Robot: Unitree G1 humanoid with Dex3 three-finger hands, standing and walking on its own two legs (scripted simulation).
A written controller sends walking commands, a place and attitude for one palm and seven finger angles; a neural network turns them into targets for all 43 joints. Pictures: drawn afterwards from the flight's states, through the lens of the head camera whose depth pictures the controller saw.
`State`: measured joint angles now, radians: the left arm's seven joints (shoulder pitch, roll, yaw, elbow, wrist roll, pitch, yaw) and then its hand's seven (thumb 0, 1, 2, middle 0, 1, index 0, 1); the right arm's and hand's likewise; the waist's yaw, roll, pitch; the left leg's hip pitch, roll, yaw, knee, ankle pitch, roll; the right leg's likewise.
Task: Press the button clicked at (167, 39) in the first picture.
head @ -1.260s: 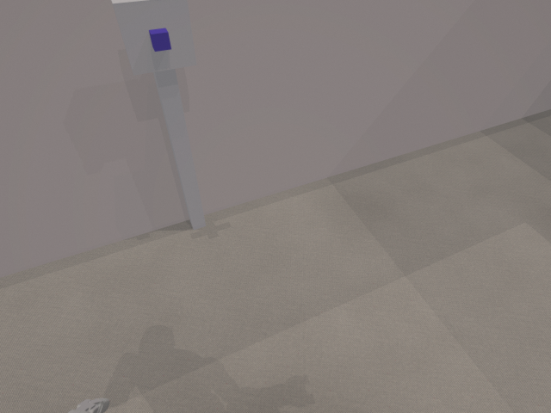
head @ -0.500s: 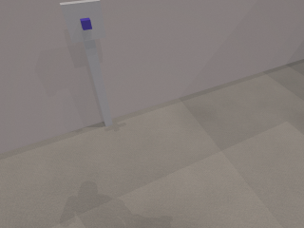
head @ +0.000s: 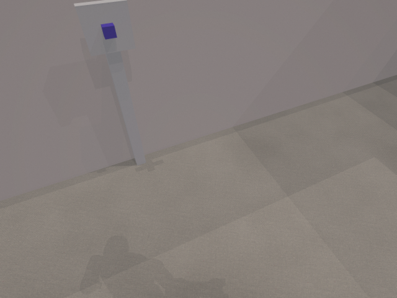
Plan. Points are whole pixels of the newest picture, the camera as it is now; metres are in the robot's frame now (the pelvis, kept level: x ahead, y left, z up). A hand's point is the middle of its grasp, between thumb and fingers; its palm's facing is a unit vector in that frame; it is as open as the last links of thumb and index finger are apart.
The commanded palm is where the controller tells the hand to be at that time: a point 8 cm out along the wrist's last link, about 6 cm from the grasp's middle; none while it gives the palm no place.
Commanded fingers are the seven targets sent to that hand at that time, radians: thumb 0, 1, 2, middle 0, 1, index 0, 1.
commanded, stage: look at it before walking up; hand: left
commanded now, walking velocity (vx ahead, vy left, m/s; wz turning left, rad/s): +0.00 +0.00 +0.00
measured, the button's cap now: (108, 30) +0.97 +0.40 +0.09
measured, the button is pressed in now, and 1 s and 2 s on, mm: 0 0 0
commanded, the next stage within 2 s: walk to a spot facing it in 0.18 s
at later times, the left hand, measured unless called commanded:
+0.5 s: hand out of the picture +0.07 +0.22 -0.17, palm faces -0.08 -0.96 -0.26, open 7.3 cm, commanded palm none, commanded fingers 0.00 0.90 0.90 -0.20 -0.30 -0.20 -0.30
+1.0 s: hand (160, 290) +0.17 +0.10 -0.17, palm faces -0.22 -0.96 -0.17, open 7.3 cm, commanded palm none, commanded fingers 0.00 0.90 0.90 -0.20 -0.30 -0.20 -0.30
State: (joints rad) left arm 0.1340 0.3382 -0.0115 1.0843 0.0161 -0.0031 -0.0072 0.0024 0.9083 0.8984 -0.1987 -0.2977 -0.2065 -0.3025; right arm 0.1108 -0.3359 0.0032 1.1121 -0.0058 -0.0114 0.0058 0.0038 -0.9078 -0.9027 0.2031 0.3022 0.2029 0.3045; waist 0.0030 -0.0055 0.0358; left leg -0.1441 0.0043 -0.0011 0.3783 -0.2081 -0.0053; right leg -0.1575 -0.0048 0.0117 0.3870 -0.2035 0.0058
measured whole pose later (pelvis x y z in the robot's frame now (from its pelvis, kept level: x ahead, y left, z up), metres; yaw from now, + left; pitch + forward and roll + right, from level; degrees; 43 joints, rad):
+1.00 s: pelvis +0.18 -0.07 +0.00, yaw -17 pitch +0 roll +0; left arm 0.43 0.13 0.02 1.08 0.03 -0.07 0.00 0.00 0.91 0.90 -0.20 -0.30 -0.21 -0.30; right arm 0.14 -0.19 -0.05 0.99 -0.02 -0.02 0.03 0.00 -0.91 -0.90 0.20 0.30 0.20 0.30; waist 0.02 0.01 0.03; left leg -0.62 0.13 0.07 0.97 -0.17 -0.05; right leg -0.04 0.06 0.02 0.33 -0.29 -0.06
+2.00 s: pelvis +0.38 -0.09 -0.01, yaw -2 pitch +0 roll +1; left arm 0.23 0.20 0.05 0.94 0.03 0.01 0.02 -0.01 0.92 0.90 -0.20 -0.30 -0.21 -0.30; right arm 0.14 -0.26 -0.09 0.96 -0.02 0.07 0.02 0.00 -0.91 -0.90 0.20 0.30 0.20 0.30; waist 0.01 0.00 0.09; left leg -0.45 0.07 0.08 0.92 -0.40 -0.06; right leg -0.19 -0.14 -0.29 0.54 -0.33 0.00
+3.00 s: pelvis +0.37 -0.10 +0.00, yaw +25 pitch -1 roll +1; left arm 0.31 0.17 0.03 0.99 0.04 -0.02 0.01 0.00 0.91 0.90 -0.20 -0.30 -0.21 -0.30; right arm 0.20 -0.24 -0.07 1.02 -0.02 0.07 0.03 0.01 -0.91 -0.90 0.20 0.30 0.20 0.30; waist 0.03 0.01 0.04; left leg -0.35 0.06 0.03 0.87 -0.41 -0.05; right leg -0.18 -0.09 -0.18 0.45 -0.25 -0.01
